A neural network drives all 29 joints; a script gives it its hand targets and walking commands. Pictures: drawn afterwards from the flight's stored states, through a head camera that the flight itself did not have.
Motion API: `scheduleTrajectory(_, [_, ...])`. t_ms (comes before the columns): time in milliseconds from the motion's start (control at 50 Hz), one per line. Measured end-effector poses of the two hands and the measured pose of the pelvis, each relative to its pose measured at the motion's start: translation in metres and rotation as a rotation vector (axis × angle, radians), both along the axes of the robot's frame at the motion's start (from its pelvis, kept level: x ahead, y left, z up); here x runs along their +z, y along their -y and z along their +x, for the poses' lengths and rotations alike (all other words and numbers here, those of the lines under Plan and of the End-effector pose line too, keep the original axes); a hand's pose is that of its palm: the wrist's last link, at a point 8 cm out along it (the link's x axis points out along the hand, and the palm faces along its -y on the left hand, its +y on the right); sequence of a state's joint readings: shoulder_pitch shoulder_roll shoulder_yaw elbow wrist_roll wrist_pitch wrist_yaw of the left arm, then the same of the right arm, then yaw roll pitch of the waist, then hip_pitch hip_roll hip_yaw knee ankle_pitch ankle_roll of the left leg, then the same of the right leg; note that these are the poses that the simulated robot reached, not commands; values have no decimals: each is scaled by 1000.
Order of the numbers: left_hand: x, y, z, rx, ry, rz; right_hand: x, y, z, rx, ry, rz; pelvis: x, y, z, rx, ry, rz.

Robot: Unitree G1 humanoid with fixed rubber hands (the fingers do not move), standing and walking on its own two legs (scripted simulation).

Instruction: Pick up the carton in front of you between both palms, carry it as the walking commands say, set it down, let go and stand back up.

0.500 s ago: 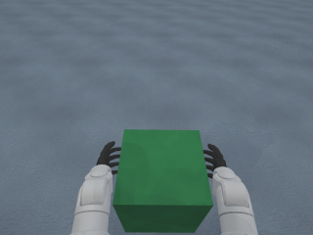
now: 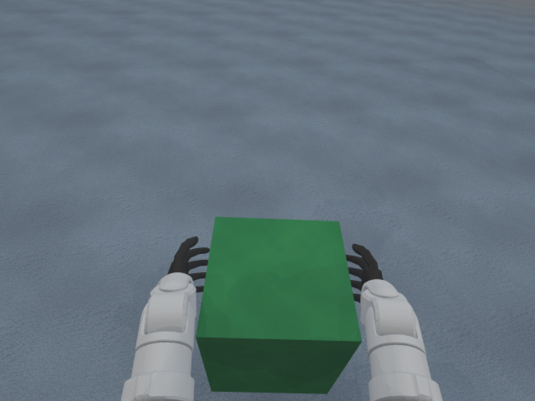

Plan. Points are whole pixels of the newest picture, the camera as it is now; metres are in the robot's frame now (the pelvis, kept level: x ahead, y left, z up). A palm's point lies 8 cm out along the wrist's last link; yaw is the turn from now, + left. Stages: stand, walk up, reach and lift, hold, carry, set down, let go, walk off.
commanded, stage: set down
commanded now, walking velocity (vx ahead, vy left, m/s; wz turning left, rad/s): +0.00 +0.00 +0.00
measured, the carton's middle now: (273, 308) +0.31 +0.00 -0.05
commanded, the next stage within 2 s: none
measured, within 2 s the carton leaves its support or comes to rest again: neither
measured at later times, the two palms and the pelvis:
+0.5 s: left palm (196, 322) +0.34 +0.15 -0.16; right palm (341, 316) +0.35 -0.15 -0.15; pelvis -0.04 +0.00 -0.08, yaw +1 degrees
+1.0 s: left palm (200, 332) +0.38 +0.16 -0.29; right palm (322, 327) +0.40 -0.14 -0.29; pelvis -0.05 -0.02 -0.20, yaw -1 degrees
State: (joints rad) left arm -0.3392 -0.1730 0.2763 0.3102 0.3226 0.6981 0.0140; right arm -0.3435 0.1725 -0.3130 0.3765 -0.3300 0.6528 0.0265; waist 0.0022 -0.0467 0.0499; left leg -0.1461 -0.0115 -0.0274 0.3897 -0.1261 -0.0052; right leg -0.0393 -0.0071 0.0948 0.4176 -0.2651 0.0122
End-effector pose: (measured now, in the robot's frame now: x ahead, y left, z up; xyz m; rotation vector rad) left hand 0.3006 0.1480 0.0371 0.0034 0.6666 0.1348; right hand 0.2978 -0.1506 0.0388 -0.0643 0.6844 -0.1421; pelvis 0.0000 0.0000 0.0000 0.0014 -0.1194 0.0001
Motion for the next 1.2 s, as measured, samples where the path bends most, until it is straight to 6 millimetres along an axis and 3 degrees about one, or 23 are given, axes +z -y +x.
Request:
scheduleTrajectory(180, [-24, -1, 26, 28, -25, -32, -26, -1, 26, 2, -25, 6, -11, -15, -11, -2, -63, 0])
scheduleTrajectory(260, [-57, -1, 32, 32, -41, -24, -58, -1, 36, 24, -45, -13, -19, -16, -17, -2, -160, -1])
scheduleTrajectory(360, [-117, -1, 31, 41, -44, -7, -115, -2, 43, 56, -48, -26, -35, -12, -27, 11, -322, -14])
scheduleTrajectory(440, [-165, 0, 31, 59, -27, -8, -163, 0, 49, 64, -33, -13, -57, -5, -35, 20, -464, -25])
scheduleTrajectory(520, [-200, 3, 37, 78, 13, -22, -197, 2, 59, 58, 4, 12, -83, 4, -40, 19, -596, -30])
scheduleTrajectory(840, [-276, -4, 68, 101, -3, -22, -278, -4, 92, 39, -15, 62, -164, 23, -42, 1, -831, -23])
scheduleTrajectory(1200, [-401, -14, 82, 120, -1, -27, -400, -15, 113, 75, -12, 40, -257, 11, -63, -20, -955, -31])
